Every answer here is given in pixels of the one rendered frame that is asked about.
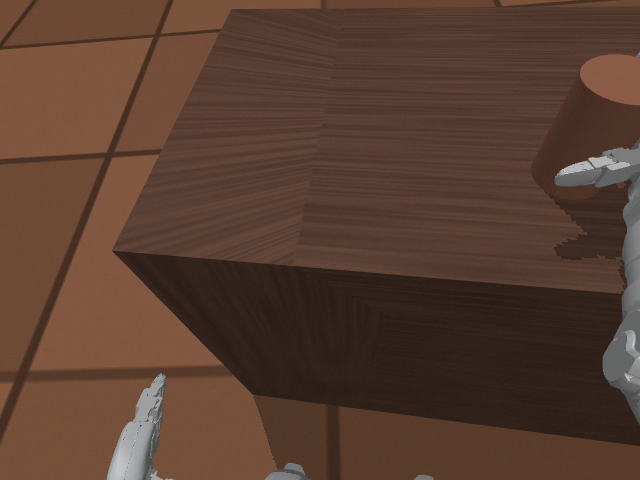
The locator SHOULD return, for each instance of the left robot hand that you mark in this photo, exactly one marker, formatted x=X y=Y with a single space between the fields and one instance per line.
x=133 y=457

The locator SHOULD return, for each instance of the can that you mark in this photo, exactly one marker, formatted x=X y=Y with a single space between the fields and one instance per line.
x=601 y=112

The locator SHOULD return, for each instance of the right robot arm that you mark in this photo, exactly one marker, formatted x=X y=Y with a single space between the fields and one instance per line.
x=621 y=360

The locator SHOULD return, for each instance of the right robot hand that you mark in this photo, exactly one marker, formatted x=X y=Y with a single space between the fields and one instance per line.
x=612 y=166

